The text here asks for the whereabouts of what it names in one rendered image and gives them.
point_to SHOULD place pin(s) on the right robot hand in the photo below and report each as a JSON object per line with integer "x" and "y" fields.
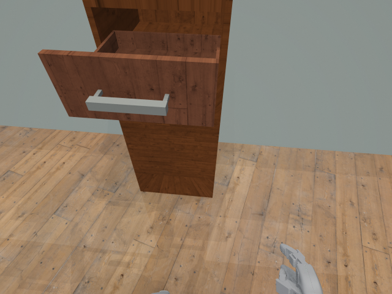
{"x": 303, "y": 281}

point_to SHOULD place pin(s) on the drawer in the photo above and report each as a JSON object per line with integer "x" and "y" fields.
{"x": 141, "y": 65}

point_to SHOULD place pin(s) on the cabinet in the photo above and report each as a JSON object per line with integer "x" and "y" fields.
{"x": 169, "y": 158}

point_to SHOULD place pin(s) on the handle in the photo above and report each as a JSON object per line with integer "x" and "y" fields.
{"x": 124, "y": 105}

